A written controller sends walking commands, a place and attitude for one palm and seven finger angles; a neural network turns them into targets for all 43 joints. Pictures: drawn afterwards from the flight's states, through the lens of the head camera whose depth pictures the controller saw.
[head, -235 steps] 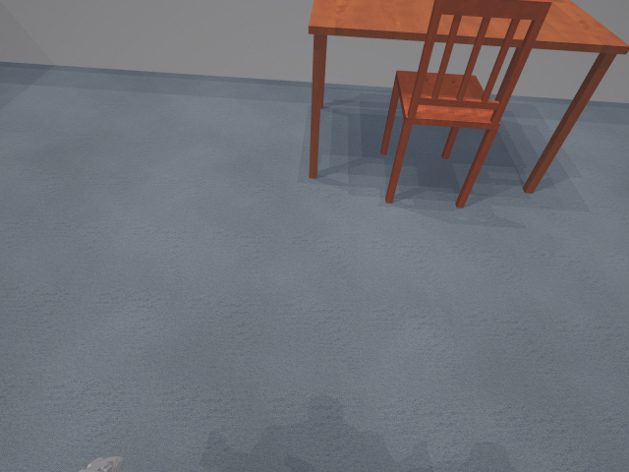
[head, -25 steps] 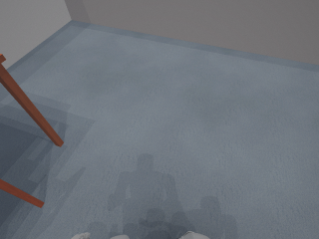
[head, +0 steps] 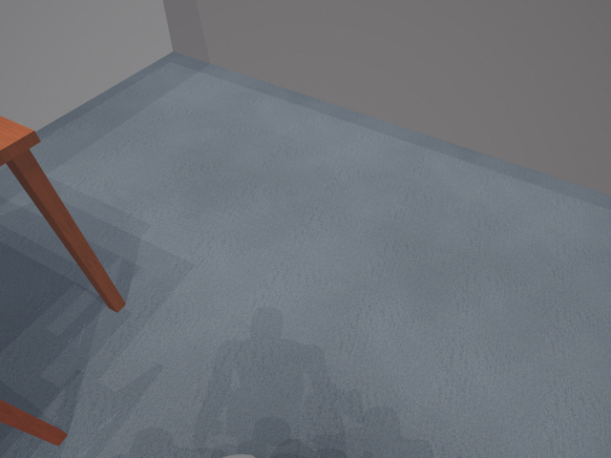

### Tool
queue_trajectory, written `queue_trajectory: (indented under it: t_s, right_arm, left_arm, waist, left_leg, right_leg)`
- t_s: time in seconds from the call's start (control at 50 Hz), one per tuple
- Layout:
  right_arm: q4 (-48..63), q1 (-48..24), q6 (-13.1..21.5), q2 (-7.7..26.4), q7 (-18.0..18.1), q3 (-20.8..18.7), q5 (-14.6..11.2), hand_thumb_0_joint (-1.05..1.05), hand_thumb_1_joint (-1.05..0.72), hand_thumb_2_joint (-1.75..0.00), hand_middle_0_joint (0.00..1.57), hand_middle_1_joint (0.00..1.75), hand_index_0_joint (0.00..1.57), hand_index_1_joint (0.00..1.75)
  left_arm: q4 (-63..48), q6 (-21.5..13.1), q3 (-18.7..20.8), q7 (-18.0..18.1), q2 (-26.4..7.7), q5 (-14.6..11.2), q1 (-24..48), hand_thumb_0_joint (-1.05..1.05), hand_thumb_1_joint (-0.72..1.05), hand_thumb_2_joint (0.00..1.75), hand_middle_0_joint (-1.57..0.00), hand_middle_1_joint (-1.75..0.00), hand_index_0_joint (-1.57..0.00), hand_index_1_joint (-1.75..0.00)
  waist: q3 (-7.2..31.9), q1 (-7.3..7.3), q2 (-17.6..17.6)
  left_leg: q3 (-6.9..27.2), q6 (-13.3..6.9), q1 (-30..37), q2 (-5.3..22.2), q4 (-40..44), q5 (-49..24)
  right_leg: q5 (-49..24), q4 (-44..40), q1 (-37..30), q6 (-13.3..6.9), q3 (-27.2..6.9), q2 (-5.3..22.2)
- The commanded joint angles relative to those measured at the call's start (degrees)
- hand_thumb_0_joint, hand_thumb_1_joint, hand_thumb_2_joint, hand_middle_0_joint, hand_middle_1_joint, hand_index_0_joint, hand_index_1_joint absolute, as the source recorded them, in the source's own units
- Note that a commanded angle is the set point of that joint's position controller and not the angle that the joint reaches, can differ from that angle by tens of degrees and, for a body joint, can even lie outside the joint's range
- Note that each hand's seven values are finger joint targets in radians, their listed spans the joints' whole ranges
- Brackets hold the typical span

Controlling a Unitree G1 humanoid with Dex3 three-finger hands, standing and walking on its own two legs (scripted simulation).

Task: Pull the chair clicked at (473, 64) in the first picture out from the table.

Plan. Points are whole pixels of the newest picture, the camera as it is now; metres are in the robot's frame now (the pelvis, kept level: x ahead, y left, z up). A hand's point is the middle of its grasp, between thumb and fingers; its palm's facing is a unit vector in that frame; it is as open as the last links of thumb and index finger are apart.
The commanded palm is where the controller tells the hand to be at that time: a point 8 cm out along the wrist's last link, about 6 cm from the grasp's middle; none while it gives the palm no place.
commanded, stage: turn to face it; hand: left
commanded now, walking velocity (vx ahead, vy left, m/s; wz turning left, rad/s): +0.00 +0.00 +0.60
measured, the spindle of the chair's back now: out of the picture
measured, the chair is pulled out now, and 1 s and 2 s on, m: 0.00 0.00 0.00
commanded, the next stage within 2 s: take the last steps up to it in 1.68 s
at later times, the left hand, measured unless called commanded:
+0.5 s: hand out of the picture +0.07 +0.15 -0.13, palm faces +0.30 -0.91 -0.30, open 7.4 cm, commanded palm none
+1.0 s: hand out of the picture -0.12 +0.16 -0.17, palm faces +0.63 -0.74 -0.26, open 7.4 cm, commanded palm none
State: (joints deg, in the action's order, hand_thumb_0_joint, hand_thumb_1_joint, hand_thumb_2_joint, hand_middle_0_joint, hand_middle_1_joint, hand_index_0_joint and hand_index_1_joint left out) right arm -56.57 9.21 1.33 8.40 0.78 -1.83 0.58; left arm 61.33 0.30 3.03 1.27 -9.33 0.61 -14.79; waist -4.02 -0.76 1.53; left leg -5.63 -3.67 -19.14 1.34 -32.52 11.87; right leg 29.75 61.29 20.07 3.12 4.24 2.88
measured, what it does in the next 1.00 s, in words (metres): steps on the spot, turning left: right foot, then left foot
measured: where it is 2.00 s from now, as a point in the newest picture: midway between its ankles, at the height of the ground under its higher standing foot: outside the picture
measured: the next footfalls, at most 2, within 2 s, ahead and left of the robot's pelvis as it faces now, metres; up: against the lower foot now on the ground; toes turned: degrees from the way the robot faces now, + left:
right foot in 0.36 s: +0.07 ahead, -0.16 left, +0.00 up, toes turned +10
left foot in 0.84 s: -0.04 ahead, +0.06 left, +0.00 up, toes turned +38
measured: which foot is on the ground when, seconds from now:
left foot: down 0.00-0.36, up 0.38-0.82, down 0.84-1.00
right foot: up 0.00-0.34, down 0.36-0.84, up 0.86-1.00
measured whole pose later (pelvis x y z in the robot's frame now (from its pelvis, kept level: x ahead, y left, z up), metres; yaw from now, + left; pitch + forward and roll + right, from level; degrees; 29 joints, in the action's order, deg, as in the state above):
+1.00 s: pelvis -0.02 -0.04 +0.00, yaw +36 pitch -1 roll -1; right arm -50.1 5.9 -1.6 13.3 -0.8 -2.3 0.7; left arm 54.2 4.4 5.0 0.7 -16.5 0.9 -13.7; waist -5.5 -1.8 2.5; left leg -2.3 -2.3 -14.6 0.5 -32.2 16.9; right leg 26.2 65.0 26.6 5.6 4.4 7.6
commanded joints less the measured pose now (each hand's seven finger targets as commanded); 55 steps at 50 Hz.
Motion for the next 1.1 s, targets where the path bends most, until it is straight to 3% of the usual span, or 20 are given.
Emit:
queue_trajectory:
  t_s: [0.0, 0.08, 0.2, 0.3, 0.32, 0.34, 0.36, 0.38, 0.42, 0.46, 0.58, 0.7, 0.78, 0.8, 0.82, 0.84, 0.86, 0.88, 0.94, 1.08]
  right_arm:
    - [3.0, 3.3, -0.7, 10.7, 0.3, -2.8, 0.6, 0.00, -0.90, -0.90, 0.20, 0.30, 0.20, 0.30]
    - [4.2, 3.6, -1.4, 12.0, -0.1, -3.5, 0.6, 0.00, -0.90, -0.90, 0.20, 0.30, 0.20, 0.30]
    - [4.8, 5.7, -2.2, 14.1, -0.3, -4.8, 1.1, 0.00, -0.90, -0.90, 0.20, 0.30, 0.20, 0.30]
    - [6.6, 3.3, -2.9, 14.7, -0.7, -5.6, 0.7, 0.00, -0.90, -0.90, 0.20, 0.30, 0.20, 0.30]
    - [7.1, 3.2, -3.1, 13.2, -0.9, -5.5, 0.3, 0.00, -0.90, -0.90, 0.20, 0.30, 0.20, 0.30]
    - [8.0, 3.8, -3.2, 9.3, -1.2, -4.9, -0.2, 0.00, -0.90, -0.90, 0.20, 0.30, 0.20, 0.30]
    - [9.5, 2.7, -3.1, 8.8, -1.1, -4.9, 0.4, 0.00, -0.90, -0.90, 0.20, 0.30, 0.20, 0.30]
    - [9.4, 2.7, -3.4, 11.1, -1.2, -5.4, 0.8, 0.00, -0.90, -0.90, 0.20, 0.30, 0.20, 0.30]
    - [6.4, 4.5, -4.7, 9.9, -1.8, -5.3, 1.0, 0.00, -0.90, -0.90, 0.20, 0.30, 0.20, 0.30]
    - [6.1, 5.0, -4.7, 9.4, -2.1, -4.8, 0.9, 0.00, -0.90, -0.90, 0.20, 0.30, 0.20, 0.30]
    - [7.9, -2.1, -5.0, 9.2, -2.4, -4.0, 0.5, 0.00, -0.90, -0.90, 0.20, 0.30, 0.20, 0.30]
    - [9.5, -6.3, -4.3, 8.8, -2.6, -2.9, 0.2, 0.00, -0.90, -0.90, 0.20, 0.30, 0.20, 0.30]
    - [9.4, -2.6, -3.3, 10.6, -2.4, -3.0, 0.2, 0.00, -0.90, -0.90, 0.20, 0.30, 0.20, 0.30]
    - [8.3, 1.5, -2.8, 13.2, -2.3, -3.7, 0.4, 0.00, -0.90, -0.90, 0.20, 0.30, 0.20, 0.30]
    - [8.0, 5.5, -2.2, 20.4, -1.8, -5.5, 0.8, 0.00, -0.90, -0.90, 0.20, 0.30, 0.20, 0.30]
    - [6.7, 9.3, -2.6, 23.8, -1.4, -6.2, -0.1, 0.00, -0.90, -0.90, 0.20, 0.30, 0.20, 0.30]
    - [6.0, 9.2, -2.7, 22.3, -1.1, -5.7, 0.1, 0.00, -0.90, -0.90, 0.20, 0.30, 0.20, 0.30]
    - [6.4, 7.1, -2.5, 20.5, -0.6, -5.2, 0.3, 0.00, -0.90, -0.90, 0.20, 0.30, 0.20, 0.30]
    - [9.2, -1.9, -2.3, 17.0, -0.4, -3.9, 0.4, 0.00, -0.90, -0.90, 0.20, 0.30, 0.20, 0.30]
    - [9.0, 1.1, -2.4, 17.0, -0.8, -4.3, 0.5, 0.00, -0.90, -0.90, 0.20, 0.30, 0.20, 0.30]
  left_arm:
    - [-5.5, 0.2, 1.9, 0.1, -4.4, 0.4, -1.9, 0.00, 0.90, 0.90, -0.20, -0.30, -0.20, -0.30]
    - [-7.8, 1.1, 2.5, 0.0, -5.3, 0.6, 0.7, 0.00, 0.90, 0.90, -0.20, -0.30, -0.20, -0.30]
    - [-12.1, 1.0, 2.4, 0.2, -5.7, 0.2, 6.1, 0.00, 0.90, 0.90, -0.20, -0.30, -0.20, -0.30]
    - [-12.3, 0.3, 2.5, 0.5, -7.2, -0.6, 0.7, 0.00, 0.90, 0.90, -0.20, -0.30, -0.20, -0.30]
    - [-12.1, -0.1, 2.9, 0.8, -9.0, -0.4, -1.3, 0.00, 0.90, 0.90, -0.20, -0.30, -0.20, -0.30]
    - [-12.4, -0.6, 3.8, 1.3, -14.5, 0.6, -2.5, 0.00, 0.90, 0.90, -0.20, -0.30, -0.20, -0.30]
    - [-13.7, -0.4, 3.8, 1.4, -17.8, 0.8, 0.2, 0.00, 0.90, 0.90, -0.20, -0.30, -0.20, -0.30]
    - [-14.9, -0.2, 3.2, 1.5, -16.1, 0.6, 3.5, 0.00, 0.90, 0.90, -0.20, -0.30, -0.20, -0.30]
    - [-15.6, -0.8, 2.1, 1.2, -11.5, 0.3, 8.9, 0.00, 0.90, 0.90, -0.20, -0.30, -0.20, -0.30]
    - [-15.1, -1.2, 1.5, 1.0, -9.9, 0.3, 7.1, 0.00, 0.90, 0.90, -0.20, -0.30, -0.20, -0.30]
    - [-12.7, -1.0, 1.8, 0.9, -12.0, 0.7, -1.2, 0.00, 0.90, 0.90, -0.20, -0.30, -0.20, -0.30]
    - [-12.4, -0.3, 2.5, 0.7, -14.5, 1.2, -2.8, 0.00, 0.90, 0.90, -0.20, -0.30, -0.20, -0.30]
    - [-11.7, 0.1, 3.1, 0.3, -15.4, 0.8, -2.1, 0.00, 0.90, 0.90, -0.20, -0.30, -0.20, -0.30]
    - [-12.2, 0.3, 3.1, 0.1, -15.0, 0.2, -1.5, 0.00, 0.90, 0.90, -0.20, -0.30, -0.20, -0.30]
    - [-14.5, 0.4, 2.7, -0.4, -11.8, -0.3, -0.5, 0.00, 0.90, 0.90, -0.20, -0.30, -0.20, -0.30]
    - [-16.7, 0.9, 1.4, -0.3, -9.9, 0.1, 3.8, 0.00, 0.90, 0.90, -0.20, -0.30, -0.20, -0.30]
    - [-17.0, 1.4, 1.7, -0.1, -11.3, 0.4, 5.0, 0.00, 0.90, 0.90, -0.20, -0.30, -0.20, -0.30]
    - [-16.1, 1.9, 1.9, 0.3, -10.6, 0.5, 6.1, 0.00, 0.90, 0.90, -0.20, -0.30, -0.20, -0.30]
    - [-13.6, 1.9, 2.5, -0.6, -11.4, 0.3, 3.3, 0.00, 0.90, 0.90, -0.20, -0.30, -0.20, -0.30]
    - [-14.5, 1.8, 2.4, -0.4, -11.2, 0.3, 5.2, 0.00, 0.90, 0.90, -0.20, -0.30, -0.20, -0.30]
  waist:
    - [5.6, 0.47, -8.6]
    - [6.1, 1.21, -8.9]
    - [6.7, 2.92, -10.8]
    - [9.7, 0.23, -10.5]
    - [10.3, -0.74, -7.1]
    - [10.2, -1.50, 7.5]
    - [6.8, -1.24, 15.8]
    - [5.6, 0.12, 7.8]
    - [0.7, 3.35, 7.7]
    - [0.5, 2.94, 8.2]
    - [2.8, -0.83, 9.0]
    - [5.5, -2.35, 11.3]
    - [9.0, -0.24, 9.2]
    - [11.4, 2.56, 3.6]
    - [14.0, 5.12, -13.7]
    - [13.9, 6.64, -18.7]
    - [12.6, 6.16, -12.2]
    - [10.6, 5.75, -14.9]
    - [4.6, 1.47, -11.9]
    - [4.6, 2.32, -10.6]
  left_leg:
    - [16.6, -5.1, 3.5, 13.1, 16.6, -11.7]
    - [20.0, -5.3, 3.3, 11.8, 18.5, -0.3]
    - [25.8, -6.6, 5.8, 11.7, 15.7, -4.9]
    - [26.3, -3.1, 1.8, 7.2, 10.1, -11.0]
    - [24.4, -0.2, -3.6, 4.7, 6.8, -6.3]
    - [15.0, 4.6, -15.3, -2.2, -5.9, 7.8]
    - [7.8, 6.9, -20.1, -5.4, -20.1, 20.9]
    - [10.1, 6.2, -16.4, -2.4, -28.8, 19.3]
    - [8.8, 7.1, -15.6, -0.1, -35.9, 12.3]
    - [6.4, 8.2, -16.5, 0.5, -37.3, 9.3]
    - [3.2, 9.1, -15.0, 1.2, -29.2, 11.0]
    - [-0.2, 7.8, -7.9, 1.0, -14.4, 13.1]
    - [-2.0, 5.9, 3.9, -0.1, 2.1, 5.4]
    - [0.3, 4.6, 14.2, 1.7, 8.9, -4.9]
    - [20.0, -2.2, 26.8, 16.8, 10.5, -24.9]
    - [27.1, -9.0, 26.6, 24.4, 9.8, -46.1]
    - [22.3, -10.4, 24.1, 24.2, 8.7, -43.3]
    - [20.9, -8.5, 19.2, 20.3, 9.9, -38.7]
    - [15.2, -4.6, 10.7, 12.5, 11.8, -25.7]
    - [20.4, -5.6, 10.2, 11.0, 14.3, -13.6]
  right_leg:
    - [-6.1, 1.7, 4.9, 1.1, -2.9, 2.0]
    - [-8.2, -2.1, 6.5, 1.6, -3.3, 1.7]
    - [-4.6, -12.6, 5.1, 1.6, -3.6, -0.2]
    - [-12.3, -33.3, -9.3, 0.5, -2.4, -2.7]
    - [-15.8, -41.2, -16.9, -0.6, -4.4, 0.3]
    - [-12.0, -48.8, -24.5, -4.8, -17.7, 14.6]
    - [-19.0, -49.2, -17.2, -10.3, -26.5, 26.6]
    - [-21.9, -47.9, -10.0, -12.1, -21.4, 26.3]
    - [-26.2, -45.7, -6.2, -9.0, -11.3, 17.9]
    - [-37.8, -42.1, -9.9, -8.1, -4.5, 15.2]
    - [-45.7, -39.6, -17.5, -8.8, -0.9, 16.5]
    - [-47.1, -36.5, -18.9, -9.2, 1.4, 18.3]
    - [-45.8, -28.2, -16.6, -6.1, 5.1, 18.1]
    - [-40.8, -19.9, -9.8, -3.4, 7.1, 16.7]
    - [-10.6, -6.5, 7.9, 1.5, 8.7, 8.7]
    - [9.7, 1.9, 15.5, 2.9, 3.0, 5.0]
    - [7.4, 5.3, 15.3, 2.2, -0.7, 6.3]
    - [4.4, 6.4, 14.8, 2.4, -2.1, 6.4]
    - [-5.7, 6.5, 11.8, 2.8, -3.0, 5.1]
    - [-7.4, -2.9, 9.8, 3.7, -3.7, 3.0]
